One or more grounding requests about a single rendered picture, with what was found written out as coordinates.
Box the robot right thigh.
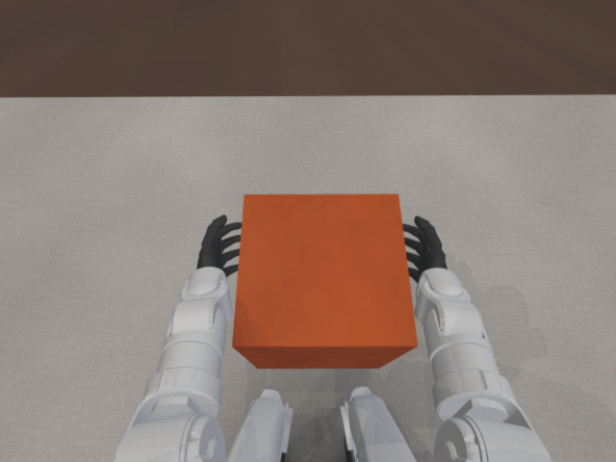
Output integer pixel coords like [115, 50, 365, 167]
[340, 395, 417, 462]

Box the robot thigh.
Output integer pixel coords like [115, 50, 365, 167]
[340, 395, 417, 462]
[226, 398, 293, 462]

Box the carton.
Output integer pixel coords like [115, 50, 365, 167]
[232, 194, 418, 369]

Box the left robot upper arm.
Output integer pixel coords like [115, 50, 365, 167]
[115, 412, 226, 462]

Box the robot left thigh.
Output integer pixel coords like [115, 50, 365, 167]
[226, 398, 293, 462]

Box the right robot hand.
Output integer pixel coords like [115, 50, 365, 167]
[402, 216, 447, 283]

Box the right robot forearm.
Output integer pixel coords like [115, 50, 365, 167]
[414, 268, 552, 461]

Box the left robot forearm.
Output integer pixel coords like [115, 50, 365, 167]
[114, 267, 233, 462]

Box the right robot upper arm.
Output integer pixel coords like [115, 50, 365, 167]
[434, 415, 551, 462]

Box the left robot hand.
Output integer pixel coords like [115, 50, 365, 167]
[197, 215, 242, 278]

